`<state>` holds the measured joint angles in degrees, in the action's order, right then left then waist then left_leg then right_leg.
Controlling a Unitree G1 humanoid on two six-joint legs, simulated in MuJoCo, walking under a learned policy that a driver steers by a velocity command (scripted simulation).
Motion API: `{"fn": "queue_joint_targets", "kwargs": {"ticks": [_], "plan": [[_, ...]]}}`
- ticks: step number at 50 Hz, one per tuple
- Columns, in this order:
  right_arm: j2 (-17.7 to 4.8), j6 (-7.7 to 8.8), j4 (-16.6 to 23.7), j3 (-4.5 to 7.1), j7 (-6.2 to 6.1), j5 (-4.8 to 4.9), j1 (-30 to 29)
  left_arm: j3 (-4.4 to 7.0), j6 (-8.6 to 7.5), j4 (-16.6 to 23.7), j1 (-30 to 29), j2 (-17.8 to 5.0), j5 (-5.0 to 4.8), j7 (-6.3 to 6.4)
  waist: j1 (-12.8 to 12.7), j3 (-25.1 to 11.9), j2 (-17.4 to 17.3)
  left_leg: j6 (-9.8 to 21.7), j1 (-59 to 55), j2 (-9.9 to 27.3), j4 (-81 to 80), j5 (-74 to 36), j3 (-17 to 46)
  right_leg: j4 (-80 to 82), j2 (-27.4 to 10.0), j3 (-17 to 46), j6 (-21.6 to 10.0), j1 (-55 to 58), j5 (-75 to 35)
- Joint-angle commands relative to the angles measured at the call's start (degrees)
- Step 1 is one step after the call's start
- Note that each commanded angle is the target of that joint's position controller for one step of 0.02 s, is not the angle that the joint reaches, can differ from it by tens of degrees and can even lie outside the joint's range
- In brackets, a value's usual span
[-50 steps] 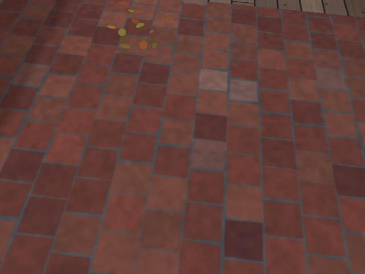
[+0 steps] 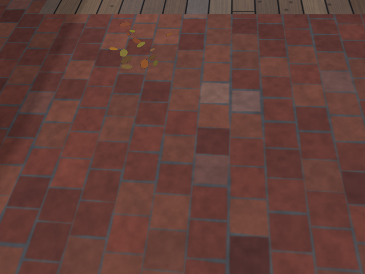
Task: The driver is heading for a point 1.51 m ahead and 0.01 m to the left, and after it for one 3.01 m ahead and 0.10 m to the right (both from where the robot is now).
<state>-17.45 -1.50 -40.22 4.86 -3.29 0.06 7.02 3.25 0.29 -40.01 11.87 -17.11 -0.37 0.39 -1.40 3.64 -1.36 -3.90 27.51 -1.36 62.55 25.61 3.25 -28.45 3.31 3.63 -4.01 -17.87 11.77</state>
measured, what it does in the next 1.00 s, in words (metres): steps on the spot: left foot, then right foot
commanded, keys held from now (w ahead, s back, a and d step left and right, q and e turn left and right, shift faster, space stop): e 0.28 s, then no key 0.26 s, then q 0.46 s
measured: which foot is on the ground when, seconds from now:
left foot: up 0.00-0.28, down 0.30-0.72, up 0.74-0.98, down 1.00-1.00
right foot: down 0.00-0.30, up 0.32-0.60, down 0.62-1.00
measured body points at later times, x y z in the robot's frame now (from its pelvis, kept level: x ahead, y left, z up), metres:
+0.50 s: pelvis +0.00 +0.04 +0.00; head +0.04 +0.05 +0.45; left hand +0.22 +0.29 -0.10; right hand +0.06 -0.26 -0.09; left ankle +0.04 +0.15 -0.74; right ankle -0.05 -0.10 -0.67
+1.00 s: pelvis +0.00 +0.05 -0.02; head +0.04 +0.07 +0.43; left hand +0.18 +0.32 -0.13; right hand +0.11 -0.26 -0.10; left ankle +0.02 +0.14 -0.74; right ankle -0.04 -0.10 -0.74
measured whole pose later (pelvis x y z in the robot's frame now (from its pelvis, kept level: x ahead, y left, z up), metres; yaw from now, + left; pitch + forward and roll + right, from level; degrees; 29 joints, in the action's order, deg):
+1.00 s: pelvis +0.00 +0.05 -0.02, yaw -4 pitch +0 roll -1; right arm -19.0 -2.5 -39.4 4.1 1.3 1.2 11.5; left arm 4.3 1.8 -40.0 8.7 -17.8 -0.8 2.2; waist 0.1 3.4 1.7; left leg 1.2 18.1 0.4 36.7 16.7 -2.8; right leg -35.4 -5.0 -5.6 2.3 -13.3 21.3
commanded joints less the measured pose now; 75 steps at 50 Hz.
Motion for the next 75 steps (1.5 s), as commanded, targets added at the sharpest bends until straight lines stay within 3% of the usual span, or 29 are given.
{"fn": "queue_joint_targets", "kwargs": {"ticks": [1,10,13,14,15,16,17,18,20,26,28,30,31,32,33,34,37,41,45,49,50,51,52,53,55,59,67,71,75], "plan": [[-3.7,1.07,3.5,0.94,0.24,0.28,-0.3,2.63,0.06,4.5,-0.8,-9.6,-0.25,1.31,0.5,-8.3,7.3,-1.1,3.8,0.5,-6.1,-3.7,1.9,9.4,-12.7,17.2,-8.8,11.5,-13.5],[-4.6,2.94,3.4,1.04,1.95,0.79,-0.6,3.61,1.9,6.6,-3.3,-10.8,-0.37,1.08,-0.3,-7.3,10.5,-0.4,-6.1,-1.5,-24.9,-4.4,2.7,8.8,-11.5,25.8,-8.5,7.2,-6.0],[-4.6,3.81,2.2,1.41,2.69,0.79,3.2,3.54,2.53,7.3,-5.6,-10.3,-1.38,1.18,2.3,-8.0,10.0,1.6,-13.7,-1.7,-38.8,-12.5,1.4,5.5,-9.2,26.7,-5.9,5.9,-7.9],[-6.1,3.87,1.7,1.92,2.59,0.41,4.5,3.23,2.58,7.4,-4.9,-9.2,-1.54,1.34,2.5,-8.6,8.3,3.0,-19.1,1.7,-42.9,-17.2,3.0,2.9,-6.8,24.9,-3.5,2.5,-3.3],[-9.6,3.54,2.3,2.46,2.34,-0.62,5.0,2.37,2.51,7.1,-1.7,-6.1,-0.74,1.2,0.6,-10.2,-2.2,7.4,-24.2,13.3,-45.4,-20.1,13.6,-8.1,-1.5,17.3,0.0,-3.1,11.5],[-12.6,3.21,2.5,2.83,2.54,-2.62,3.4,3.03,1.88,8.5,-2.2,-7.6,-1.04,1.26,-0.4,-6.1,-14.2,16.8,-20.5,21.5,-47.3,-27.6,26.1,-19.4,6.4,7.0,3.2,-13.0,24.6],[-9.7,3.49,3.8,2.12,2.51,-2.65,1.0,4.2,1.35,7.4,-0.9,-11.4,0.18,1.35,-0.3,-5.6,-9.8,20.1,-17.4,23.8,-47.2,-26.5,26.5,-31.2,2.5,8.0,5.4,-13.2,24.0],[-6.9,3.53,4.4,1.19,2.24,-1.8,-1.7,4.76,1.47,5.9,0.0,-12.3,-0.16,1.23,-1.3,-5.0,-6.7,18.3,-16.3,20.3,-46.4,-24.9,20.9,-35.4,1.9,8.0,6.3,-12.7,20.2],[-5.1,3.45,4.3,0.35,2.03,-0.06,-3.0,4.15,2.41,4.1,1.3,-9.4,0.04,1.53,-0.9,-3.8,-5.5,15.5,-17.7,15.3,-44.9,-24.5,14.3,-39.3,1.9,7.6,8.4,-14.1,14.9],[-6.1,2.24,2.3,-0.01,1.93,-0.36,0.7,1.11,1.95,6.2,-4.0,-3.1,-0.04,0.81,2.6,-6.3,-9.2,16.0,-21.7,12.6,-42.3,-33.3,7.5,-17.3,-2.6,0.2,10.0,-5.0,14.5],[-7.0,1.73,1.4,-0.04,2.27,-0.08,2.8,1.01,1.74,5.8,-4.0,-3.4,-0.24,0.63,3.5,-6.5,-9.8,16.2,-20.5,12.8,-41.3,-35.1,8.7,-8.3,-2.5,-1.9,9.6,0.3,12.9],[-5.5,1.83,0.4,-0.98,2.84,1.03,3.1,1.07,1.55,3.4,-0.1,-2.9,0.32,0.58,0.8,-5.4,-8.0,13.8,-17.0,11.2,-40.1,-35.0,8.7,10.0,-1.7,-3.0,7.7,9.8,-1.9],[-5.5,2.57,-0.4,-1.17,3.12,1.03,5.5,1.54,1.46,3.4,0.6,-5.7,0.77,0.92,1.2,-6.1,-5.9,10.7,-13.3,10.4,-40.0,-32.6,9.0,11.5,-4.1,0.4,6.0,16.4,-8.9],[-4.7,3.52,0.0,-1.63,3.66,-0.49,5.8,2.37,1.58,3.8,2.9,-10.0,1.15,1.69,1.7,-9.2,1.0,7.2,-9.6,7.6,-36.0,-25.3,6.4,7.4,-11.3,6.0,3.8,22.9,-23.9],[-3.1,4.01,0.7,-1.96,3.79,-0.08,6.3,2.84,1.91,2.7,0.9,-11.7,1.49,1.71,4.0,-9.4,11.5,4.2,-9.6,3.4,-36.1,-11.8,1.3,4.4,-14.1,6.7,-1.3,17.1,-20.7],[-5.3,3.77,0.7,-1.8,3.58,-0.23,2.8,2.18,1.65,4.0,-1.5,-8.1,1.4,1.28,1.8,-8.0,9.2,2.3,-11.0,3.0,-34.0,-10.9,0.5,5.8,-13.4,6.8,-3.0,14.0,-13.8],[-6.4,2.26,1.9,-0.9,2.72,0.79,1.0,2.8,1.15,3.4,-0.3,-9.1,1.1,1.71,0.3,-4.0,11.0,2.2,-5.0,1.6,-26.9,-13.1,-0.8,7.6,-14.7,7.9,-3.3,12.3,-8.6],[-5.3,0.73,2.9,-0.13,3.22,1.18,2.0,2.59,0.51,4.2,-1.0,-8.1,1.22,2.69,0.0,-2.8,12.1,2.1,2.2,3.4,-7.2,9.2,-1.5,8.4,-23.8,11.4,-10.0,11.1,-22.7],[-4.2,-0.52,3.2,-0.39,4.23,1.23,3.5,3.28,0.55,4.5,-6.2,-9.4,0.14,2.28,1.4,-4.3,9.2,1.5,-3.1,4.7,-13.5,1.4,-4.1,6.4,-21.0,3.1,-7.7,9.8,-26.2],[-6.2,-0.68,2.9,0.95,4.87,0.99,8.7,3.01,0.98,2.9,-4.7,-8.1,-1.34,1.94,3.5,-7.0,5.7,4.8,-16.8,0.3,-33.5,-15.6,-7.1,-5.1,-16.9,-4.3,-1.7,6.0,-14.5],[-11.6,-0.43,3.8,2.46,3.99,0.8,9.6,2.37,0.75,2.6,-1.4,-5.6,0.33,1.65,2.4,-6.9,-7.3,8.5,-24.3,7.6,-39.1,-33.7,6.1,-18.9,-11.6,-10.0,3.8,-4.0,2.3],[-17.6,0.53,6.0,3.21,3.95,-0.68,10.1,1.15,0.64,6.6,-6.3,-3.0,2.18,2.02,3.2,-7.2,-18.6,21.5,-25.2,22.8,-43.5,-45.2,31.0,-32.4,-1.7,-6.7,7.7,-18.1,29.2],[-14.8,1.88,6.3,2.29,4.49,-2.01,11.2,2.02,0.6,6.4,-8.1,-6.1,1.0,2.36,5.6,-10.6,-9.9,25.5,-25.0,24.0,-44.6,-40.5,31.3,-41.3,-2.6,1.0,7.5,-18.3,30.1],[-13.2,2.79,6.4,1.71,4.47,-1.64,8.5,2.43,0.74,5.9,-7.6,-7.2,0.05,2.35,3.8,-8.0,-7.2,23.2,-23.1,21.4,-44.0,-36.5,25.6,-43.0,-3.8,1.8,6.7,-19.4,25.2],[-10.9,2.61,6.8,1.15,3.52,0.47,3.7,3.19,0.83,4.1,-6.6,-8.4,0.7,2.92,2.0,-5.6,-3.1,17.5,-21.7,15.9,-43.3,-30.3,19.0,-38.8,-5.8,2.2,6.8,-19.6,15.6],[-9.8,1.73,7.6,0.43,2.13,0.32,3.9,2.84,0.55,3.0,-4.7,-6.2,0.29,2.26,1.4,-8.3,-4.2,16.9,-21.8,12.2,-43.5,-34.6,15.2,-36.4,-3.6,1.4,8.8,-15.2,8.4],[-11.0,0.3,8.2,1.21,1.34,0.37,4.3,2.46,-0.54,3.5,-8.0,-5.6,0.08,1.89,3.1,-6.0,-6.3,17.1,-20.8,10.5,-43.3,-22.6,21.4,-19.1,-2.2,3.0,10.4,-12.5,7.7],[-10.3,0.28,8.1,0.94,1.77,0.62,4.6,2.35,-2.13,3.6,-8.0,-6.1,-0.6,0.62,4.1,-6.0,-8.2,17.7,-18.2,9.5,-46.0,0.8,25.7,-11.6,-2.1,1.6,8.5,-8.2,8.5],[-8.6,0.59,7.0,-0.15,2.25,0.66,4.6,1.91,-4.72,2.4,-4.5,-4.7,-0.89,-0.86,2.0,-4.8,-6.9,16.1,-12.9,7.7,-44.5,6.2,26.3,1.7,-2.0,-1.3,5.0,4.1,3.7]]}}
